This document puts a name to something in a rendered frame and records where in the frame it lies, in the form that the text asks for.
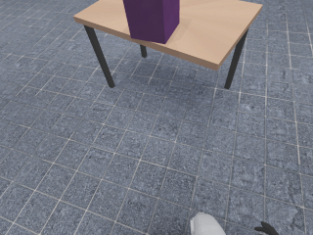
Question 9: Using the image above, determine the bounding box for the carton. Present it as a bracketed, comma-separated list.
[122, 0, 180, 44]

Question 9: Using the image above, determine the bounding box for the right robot hand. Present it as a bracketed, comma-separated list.
[254, 221, 279, 235]

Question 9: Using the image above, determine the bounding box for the right robot thigh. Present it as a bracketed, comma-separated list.
[190, 213, 226, 235]

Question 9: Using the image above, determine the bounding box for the table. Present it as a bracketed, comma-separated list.
[73, 0, 263, 90]

